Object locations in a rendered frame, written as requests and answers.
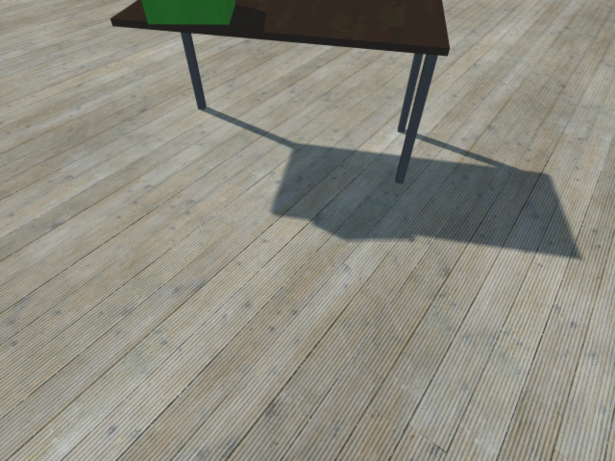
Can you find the carton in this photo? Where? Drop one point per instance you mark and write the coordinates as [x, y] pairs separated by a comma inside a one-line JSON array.
[[192, 12]]

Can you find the table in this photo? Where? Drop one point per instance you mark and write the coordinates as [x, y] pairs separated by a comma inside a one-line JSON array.
[[411, 26]]

